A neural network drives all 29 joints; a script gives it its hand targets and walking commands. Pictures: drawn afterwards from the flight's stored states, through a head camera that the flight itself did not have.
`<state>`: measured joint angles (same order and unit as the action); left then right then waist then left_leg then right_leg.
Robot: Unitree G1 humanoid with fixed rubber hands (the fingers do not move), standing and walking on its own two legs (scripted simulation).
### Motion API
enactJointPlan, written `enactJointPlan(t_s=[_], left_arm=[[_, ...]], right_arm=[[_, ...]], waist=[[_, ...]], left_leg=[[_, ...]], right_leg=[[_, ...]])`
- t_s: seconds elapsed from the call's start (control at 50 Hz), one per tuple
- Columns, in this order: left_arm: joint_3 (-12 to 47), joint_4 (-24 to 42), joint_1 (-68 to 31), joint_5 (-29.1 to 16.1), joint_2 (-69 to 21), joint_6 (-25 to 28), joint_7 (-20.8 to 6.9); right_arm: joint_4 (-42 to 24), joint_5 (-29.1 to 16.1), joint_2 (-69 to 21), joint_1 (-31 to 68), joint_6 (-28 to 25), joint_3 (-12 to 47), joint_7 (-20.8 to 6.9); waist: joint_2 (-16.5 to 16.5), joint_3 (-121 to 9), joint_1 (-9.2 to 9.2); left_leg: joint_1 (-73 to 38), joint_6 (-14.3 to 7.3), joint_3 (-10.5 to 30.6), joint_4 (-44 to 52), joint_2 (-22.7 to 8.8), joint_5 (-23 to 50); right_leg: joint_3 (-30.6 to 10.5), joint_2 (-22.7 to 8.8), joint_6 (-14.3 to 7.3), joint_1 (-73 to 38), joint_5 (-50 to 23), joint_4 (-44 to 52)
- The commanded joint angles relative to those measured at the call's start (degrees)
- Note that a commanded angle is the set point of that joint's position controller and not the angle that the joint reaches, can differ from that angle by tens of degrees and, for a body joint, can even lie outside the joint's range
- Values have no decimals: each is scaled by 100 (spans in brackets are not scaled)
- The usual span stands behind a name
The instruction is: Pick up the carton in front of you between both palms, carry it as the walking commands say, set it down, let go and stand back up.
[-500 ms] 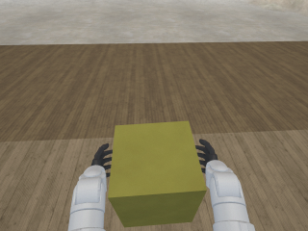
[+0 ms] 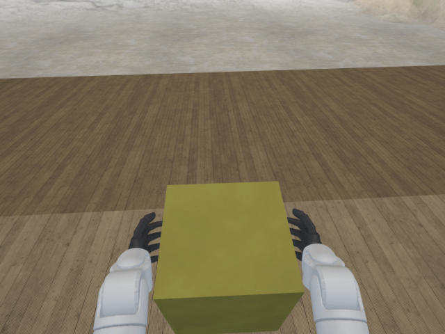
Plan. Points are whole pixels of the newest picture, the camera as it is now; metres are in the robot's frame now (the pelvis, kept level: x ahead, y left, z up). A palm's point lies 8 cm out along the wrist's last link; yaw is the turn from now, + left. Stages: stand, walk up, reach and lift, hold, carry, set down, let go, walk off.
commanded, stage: carry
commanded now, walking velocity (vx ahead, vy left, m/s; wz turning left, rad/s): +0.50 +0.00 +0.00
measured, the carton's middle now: (225, 262) +0.29 +0.00 +0.00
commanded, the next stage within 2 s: none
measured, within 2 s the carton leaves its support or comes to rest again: neither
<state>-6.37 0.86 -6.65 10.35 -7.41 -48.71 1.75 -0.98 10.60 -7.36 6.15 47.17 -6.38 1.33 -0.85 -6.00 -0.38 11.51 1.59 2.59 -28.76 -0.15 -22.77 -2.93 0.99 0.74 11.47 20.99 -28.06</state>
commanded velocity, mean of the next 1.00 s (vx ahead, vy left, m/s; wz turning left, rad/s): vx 0.50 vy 0.00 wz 0.00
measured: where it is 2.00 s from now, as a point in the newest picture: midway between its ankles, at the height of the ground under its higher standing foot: (217, 211)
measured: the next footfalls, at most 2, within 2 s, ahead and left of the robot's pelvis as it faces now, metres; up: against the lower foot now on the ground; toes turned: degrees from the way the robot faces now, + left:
right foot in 0.40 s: +0.26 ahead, -0.07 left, +0.00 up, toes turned -11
left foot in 0.84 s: +0.46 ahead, +0.16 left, +0.00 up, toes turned +13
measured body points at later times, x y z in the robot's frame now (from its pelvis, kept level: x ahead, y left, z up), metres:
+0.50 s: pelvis +0.18 +0.00 -0.01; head +0.15 +0.00 +0.44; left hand +0.41 +0.16 +0.06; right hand +0.41 -0.15 +0.07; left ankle +0.06 +0.11 -0.69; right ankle +0.22 -0.06 -0.74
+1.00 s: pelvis +0.45 +0.06 +0.00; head +0.45 +0.06 +0.45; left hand +0.70 +0.19 +0.06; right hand +0.67 -0.11 +0.06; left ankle +0.42 +0.15 -0.74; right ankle +0.36 -0.05 -0.67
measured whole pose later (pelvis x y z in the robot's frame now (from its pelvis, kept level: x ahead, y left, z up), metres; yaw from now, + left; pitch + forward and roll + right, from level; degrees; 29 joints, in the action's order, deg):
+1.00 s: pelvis +0.45 +0.06 +0.00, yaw -3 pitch +7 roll -1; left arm -2.4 29.3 7.6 -0.1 -8.0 -63.8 8.8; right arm -28.9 -0.4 -7.9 -7.6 62.4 -1.6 9.0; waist -1.2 -8.5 2.6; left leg 16.0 -1.7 -14.8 -24.5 -4.4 -15.4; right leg 6.4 -3.3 -0.6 27.0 23.5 -58.0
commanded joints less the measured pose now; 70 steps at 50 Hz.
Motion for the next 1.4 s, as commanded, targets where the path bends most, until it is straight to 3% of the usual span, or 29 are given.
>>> enactJointPlan(t_s=[0.0, 0.06, 0.08, 0.1, 0.12, 0.16, 0.2, 0.24, 0.3, 0.32, 0.34, 0.36, 0.42, 0.52, 0.66, 0.76, 0.78, 0.8, 0.82, 0.84, 0.88, 1.06, 1.14, 1.16, 1.18, 1.2, 1.22, 1.28, 1.38], left_arm=[[4115, 1962, -2465, -1920, -4808, -409, -961], [3970, 2258, -1985, -1798, -4520, -823, -644], [3718, 2165, -1682, -1664, -4331, -1001, -544], [3596, 1799, -1336, -1572, -4297, -1229, -453], [3776, 2565, -1712, -1774, -4155, -1280, -389], [4070, 2966, -1939, -2148, -4471, -1345, -273], [3986, 3216, -1641, -2277, -4481, -1434, -131], [3908, 3520, -1206, -2305, -4521, -1464, 81], [3303, 3312, -570, -1885, -4015, -1536, 614], [2906, 3245, -427, -1604, -3671, -1496, 805], [2764, 3182, -245, -1533, -3588, -1472, 924], [2705, 3387, -732, -1581, -3402, -1464, 1006], [2940, 3450, -1129, -1834, -3567, -1442, 1069], [3254, 3321, -1140, -2056, -3414, -1519, 1001], [3569, 3280, -925, -2144, -3750, -1528, 695], [3543, 3554, -825, -2030, -3619, -1492, 550], [3562, 3691, -756, -2052, -3580, -1513, 545], [3426, 3498, -618, -1952, -3487, -1546, 554], [3588, 3671, -677, -1988, -3464, -1522, 537], [3419, 3412, -369, -1995, -3564, -1500, 519], [3608, 3501, -381, -2017, -4142, -1311, 469], [3543, 3753, -221, -1714, -3535, -1273, 653], [3502, 3884, -331, -1901, -3097, -1457, 726], [3382, 3837, -297, -1798, -3008, -1477, 760], [3355, 3672, -231, -1815, -2955, -1564, 776], [3402, 3640, -213, -2001, -3027, -1564, 770], [3317, 3830, -401, -2085, -3044, -1545, 718], [3564, 3836, -831, -2174, -3756, -1512, 534], [3791, 3851, -813, -2184, -4091, -1351, 352]], right_arm=[[-1841, -1935, -4737, 2371, 503, 4189, -880], [-2316, -2127, -4733, 2191, 972, 4280, -695], [-2227, -2099, -4523, 2007, 1147, 4097, -606], [-1918, -1759, -4078, 1414, 1269, 3754, -466], [-1925, -1771, -4210, 1113, 1362, 3525, -386], [-2633, -1850, -4498, 1353, 1456, 3627, -168], [-3157, -2042, -4634, 1196, 1541, 3794, 22], [-3740, -2165, -4555, 1295, 1577, 3716, 216], [-3731, -2198, -3668, 834, 1709, 3640, 536], [-3739, -2382, -3613, 1069, 1716, 3586, 591], [-3985, -2443, -3471, 1113, 1699, 3669, 665], [-3725, -2364, -3407, 1155, 1732, 3426, 735], [-3689, -2365, -3370, 1301, 1693, 3222, 872], [-2772, -1736, -3297, 501, 1592, 2632, 1103], [-3057, -1898, -3728, 740, 1638, 3139, 756], [-3329, -1940, -3617, 491, 1598, 3380, 665], [-3466, -2039, -3708, 572, 1614, 3408, 675], [-3404, -1965, -3464, 539, 1595, 3483, 698], [-3299, -1960, -3626, 407, 1616, 3410, 694], [-3430, -2009, -3680, 350, 1612, 3602, 655], [-3864, -2280, -4198, 529, 1395, 3776, 529], [-4031, -2194, -3248, 189, 1426, 3736, 486], [-3972, -2120, -2963, 246, 1607, 3539, 630], [-3971, -2089, -2935, 297, 1654, 3599, 634], [-3935, -2066, -2797, 483, 1733, 3485, 661], [-4069, -2090, -2730, 502, 1803, 3504, 689], [-3848, -2056, -2841, 354, 1846, 3461, 702], [-3572, -1949, -3559, 557, 1731, 3477, 595], [-3285, -1902, -4229, 345, 1456, 3630, 490]], waist=[[924, -1100, -85], [847, -970, 31], [353, -869, 57], [-1288, -699, 198], [-2029, -430, 205], [-1017, -254, 244], [-394, -356, 260], [-1070, -552, 181], [-443, -1500, -19], [492, -1784, -113], [1296, -1675, -164], [1402, -1324, -88], [258, -1035, -80], [233, -710, -43], [687, -122, -129], [380, -647, 16], [-238, -862, 185], [-1559, -1195, 231], [-1504, -842, 277], [-1005, -1096, 285], [-146, -1523, 165], [-1151, -341, 155], [-578, -300, 38], [-440, -753, -68], [393, -883, -148], [2057, -1159, -106], [1869, -1272, -48], [381, -901, -67], [613, -1043, -52]], left_leg=[[1223, -87, -758, -115, 18, 112], [185, -181, -925, 738, -101, 22], [-742, -250, -550, 1012, -384, -240], [-1714, -734, 1151, 1253, -1526, 197], [-2279, -1245, 2069, 1474, -2249, 1406], [-2675, -1268, 1560, 1015, -2032, 3905], [-2345, -1098, 1094, 1166, -1770, 3939], [-1227, -878, 385, 1133, -1689, 2812], [124, -379, -888, -157, -1060, 2603], [1029, -228, -1243, -1383, -667, 2151], [2260, -81, -1377, -2323, -202, 445], [2979, -154, -789, -3306, -135, -847], [2907, -281, -535, -3172, -663, -651], [1950, -192, -957, -1614, -469, 301], [1515, -52, -1473, -103, -508, 1818], [-205, -220, -1650, 470, -409, 812], [-1232, -624, -260, 863, -1328, -209], [-2132, -1303, 2168, 1467, -2360, -93], [-2415, -1587, 2534, 1510, -2652, 1363], [-2711, -1688, 2175, 1350, -2697, 2651], [-2637, -1058, 1016, 1134, -2250, 3877], [-1171, -658, -1181, 1724, -1632, 2656], [-621, -453, -1775, 461, -1235, 3497], [-399, -210, -1845, -570, -934, 3318], [860, -67, -1798, -2114, -567, 2156], [2059, 111, -1382, -3716, 68, -51], [2488, -79, -764, -4442, -104, -518], [2545, -224, -378, -4181, -934, 133], [2345, -123, -741, -2425, -773, 870]], right_leg=[[-1241, -1249, -715, -923, 353, 937], [-917, -1222, -769, -72, -122, 536], [-605, -951, -605, 931, 381, 179], [592, -308, -193, 2430, -26, -1434], [1141, -153, 45, 3636, 922, -1995], [1025, -253, 7, 4121, 1058, -2260], [1184, -100, -10, 3521, 1042, -1321], [1243, -109, -61, 1966, 71, -399], [1622, -35, -235, -1011, -1302, 398], [751, -543, -547, -1948, -758, 663], [-1466, -1803, -1101, -2255, 490, 1403], [-2509, -2563, -1414, -2191, 378, 1702], [-1835, -2473, -1333, -1340, 521, 1847], [-226, -1823, -979, -19, 287, 2274], [389, -1756, -782, -185, -204, 2163], [1177, -1201, -460, 145, -601, 314], [1500, -832, -206, 1184, -838, -1017], [1512, -92, 110, 2725, -130, -2712], [884, -346, 9, 3472, 940, -3375], [806, -484, -110, 3899, 831, -3869], [685, -629, -196, 3545, 342, -3472], [1498, -324, -180, 1894, -1505, -443], [2121, -26, -325, 435, -1435, -201], [1803, -34, -417, -389, -1204, 61], [315, -969, -677, -1387, -208, 466], [-2250, -2302, -1214, -1992, -28, 1319], [-2446, -2520, -1315, -2201, -1084, 1457], [-1349, -2350, -1064, -1064, -1206, 1620], [112, -1862, -904, -787, -1057, 1977]])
